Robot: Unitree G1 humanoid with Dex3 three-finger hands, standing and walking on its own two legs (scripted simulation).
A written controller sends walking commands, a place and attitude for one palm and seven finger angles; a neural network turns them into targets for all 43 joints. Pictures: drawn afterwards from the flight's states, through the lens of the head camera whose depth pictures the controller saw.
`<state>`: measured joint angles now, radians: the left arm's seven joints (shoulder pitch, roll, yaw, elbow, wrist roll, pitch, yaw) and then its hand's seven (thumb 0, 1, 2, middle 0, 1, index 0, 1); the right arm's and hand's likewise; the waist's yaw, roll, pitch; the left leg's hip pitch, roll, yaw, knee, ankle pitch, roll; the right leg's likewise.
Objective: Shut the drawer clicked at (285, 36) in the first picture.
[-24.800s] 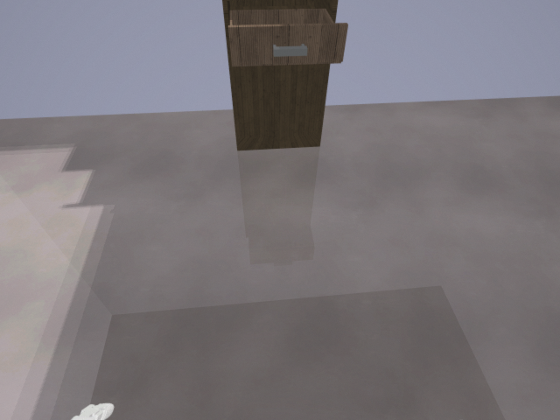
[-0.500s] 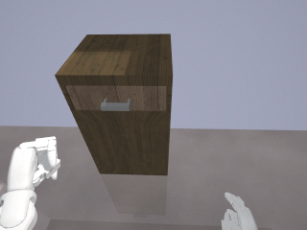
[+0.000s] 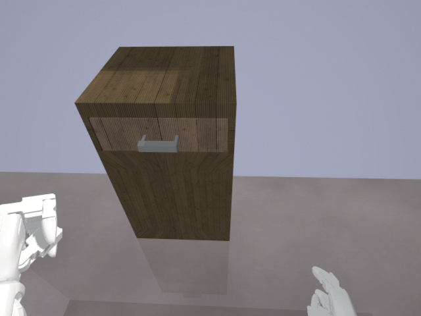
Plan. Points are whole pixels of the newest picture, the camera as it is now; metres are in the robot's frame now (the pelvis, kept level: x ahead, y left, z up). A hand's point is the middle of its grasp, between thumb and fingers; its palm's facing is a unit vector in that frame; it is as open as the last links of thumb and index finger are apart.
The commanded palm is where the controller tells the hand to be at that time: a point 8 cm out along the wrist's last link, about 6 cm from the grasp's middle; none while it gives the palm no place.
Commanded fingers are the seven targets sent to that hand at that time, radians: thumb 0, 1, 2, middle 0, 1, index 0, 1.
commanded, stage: step back with the hand held close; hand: left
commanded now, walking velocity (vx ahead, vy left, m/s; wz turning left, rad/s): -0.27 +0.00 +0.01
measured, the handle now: (159, 142) +0.64 +0.24 -0.06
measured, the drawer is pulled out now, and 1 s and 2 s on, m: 0.00 0.00 0.00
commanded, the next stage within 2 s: stop stepping back and stand still in 1.24 s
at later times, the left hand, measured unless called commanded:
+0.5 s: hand (24, 262) +0.14 +0.26 +0.16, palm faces +0.32 -0.80 -0.50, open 3.2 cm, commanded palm +0.08 +0.30 +0.17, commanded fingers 0.00 0.90 0.90 -1.40 -1.60 -1.40 -1.60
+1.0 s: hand out of the picture +0.05 +0.26 +0.16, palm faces +0.41 -0.75 -0.52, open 3.2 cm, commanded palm -0.02 +0.30 +0.17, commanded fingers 0.00 0.90 0.90 -1.40 -1.60 -1.40 -1.60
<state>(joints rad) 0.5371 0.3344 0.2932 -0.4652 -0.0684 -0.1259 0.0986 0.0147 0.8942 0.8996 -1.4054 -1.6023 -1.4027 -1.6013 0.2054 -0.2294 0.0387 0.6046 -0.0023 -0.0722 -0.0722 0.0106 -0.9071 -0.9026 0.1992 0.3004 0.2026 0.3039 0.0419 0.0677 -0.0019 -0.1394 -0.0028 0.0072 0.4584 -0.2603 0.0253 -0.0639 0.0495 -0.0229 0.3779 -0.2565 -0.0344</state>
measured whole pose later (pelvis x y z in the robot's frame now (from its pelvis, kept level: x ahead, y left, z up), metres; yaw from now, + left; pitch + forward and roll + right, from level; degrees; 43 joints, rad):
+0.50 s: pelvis -0.05 +0.02 +0.00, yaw -1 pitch +1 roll -1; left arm 0.64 0.40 0.36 -0.55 -0.05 -0.22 0.12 0.01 0.89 0.90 -1.40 -1.60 -1.40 -1.60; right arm 0.18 -0.22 -0.01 0.54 0.01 0.00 -0.08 0.01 -0.91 -0.90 0.20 0.30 0.20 0.30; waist 0.00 0.03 0.02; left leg -0.31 -0.04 0.04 0.48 -0.18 0.06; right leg -0.27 0.01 0.00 0.47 -0.21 0.01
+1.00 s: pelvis -0.13 +0.01 -0.02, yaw +5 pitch -1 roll -1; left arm 0.60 0.41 0.42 -0.60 0.00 -0.29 0.13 0.01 0.89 0.90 -1.41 -1.60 -1.40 -1.60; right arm 0.20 -0.22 -0.03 0.57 0.00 -0.06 -0.06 0.01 -0.91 -0.90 0.20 0.30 0.20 0.30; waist -0.02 0.01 0.05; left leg -0.53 -0.02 0.01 0.73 -0.35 0.04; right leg -0.41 0.07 0.06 0.63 -0.21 -0.01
